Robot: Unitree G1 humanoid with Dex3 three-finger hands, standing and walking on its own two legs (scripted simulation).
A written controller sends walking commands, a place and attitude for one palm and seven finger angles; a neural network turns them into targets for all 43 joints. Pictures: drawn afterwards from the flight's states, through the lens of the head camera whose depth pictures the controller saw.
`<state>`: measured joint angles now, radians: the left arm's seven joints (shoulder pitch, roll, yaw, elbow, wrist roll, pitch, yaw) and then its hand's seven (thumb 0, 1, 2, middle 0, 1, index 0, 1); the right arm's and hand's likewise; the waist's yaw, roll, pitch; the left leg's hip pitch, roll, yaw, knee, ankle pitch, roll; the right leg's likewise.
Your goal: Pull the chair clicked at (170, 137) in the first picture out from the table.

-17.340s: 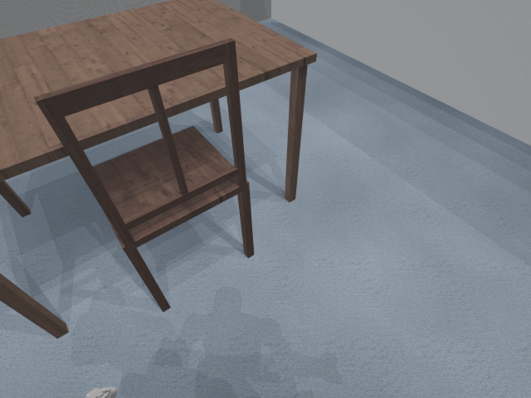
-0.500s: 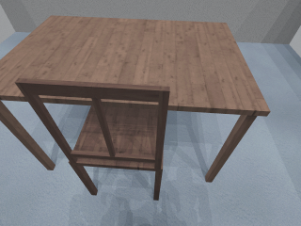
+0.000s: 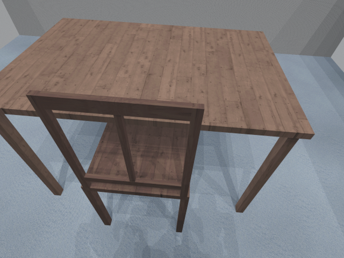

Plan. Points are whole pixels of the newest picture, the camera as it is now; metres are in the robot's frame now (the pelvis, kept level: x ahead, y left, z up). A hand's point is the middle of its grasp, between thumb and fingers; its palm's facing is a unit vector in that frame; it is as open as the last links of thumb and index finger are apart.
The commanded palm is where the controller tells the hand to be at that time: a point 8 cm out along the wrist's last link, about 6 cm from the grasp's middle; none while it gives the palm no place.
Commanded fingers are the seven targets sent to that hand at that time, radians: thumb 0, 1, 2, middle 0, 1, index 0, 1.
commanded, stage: look again from close up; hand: left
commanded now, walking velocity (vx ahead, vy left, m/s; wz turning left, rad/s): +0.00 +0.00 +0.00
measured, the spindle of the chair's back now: (126, 152) +0.42 +0.17 -0.06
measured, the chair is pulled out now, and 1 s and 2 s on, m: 0.00 0.00 0.00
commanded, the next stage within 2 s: none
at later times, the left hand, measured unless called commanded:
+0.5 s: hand out of the picture -0.02 +0.18 -0.18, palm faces +0.02 -0.98 -0.18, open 7.4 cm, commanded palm none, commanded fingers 0.00 0.90 0.90 -0.20 -0.30 -0.20 -0.30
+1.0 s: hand out of the picture -0.04 +0.19 -0.18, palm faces +0.02 -0.99 -0.16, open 7.4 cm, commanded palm none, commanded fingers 0.00 0.90 0.90 -0.20 -0.30 -0.20 -0.30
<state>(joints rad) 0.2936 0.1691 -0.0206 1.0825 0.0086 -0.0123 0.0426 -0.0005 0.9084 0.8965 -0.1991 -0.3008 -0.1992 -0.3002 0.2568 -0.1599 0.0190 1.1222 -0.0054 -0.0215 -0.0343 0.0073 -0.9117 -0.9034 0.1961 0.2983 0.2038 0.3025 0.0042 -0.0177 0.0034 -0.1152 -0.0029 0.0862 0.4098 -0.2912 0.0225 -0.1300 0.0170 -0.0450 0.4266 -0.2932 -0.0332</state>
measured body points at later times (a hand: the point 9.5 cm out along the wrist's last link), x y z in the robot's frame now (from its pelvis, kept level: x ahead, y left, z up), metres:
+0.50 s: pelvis -0.01 +0.01 +0.00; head -0.01 +0.02 +0.45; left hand -0.02 +0.23 -0.16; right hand -0.01 -0.21 -0.16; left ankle -0.04 +0.10 -0.74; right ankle -0.04 -0.09 -0.74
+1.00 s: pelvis -0.02 +0.02 +0.00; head -0.02 +0.04 +0.45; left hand -0.04 +0.24 -0.16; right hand -0.03 -0.19 -0.16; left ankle -0.04 +0.10 -0.74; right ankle -0.04 -0.09 -0.74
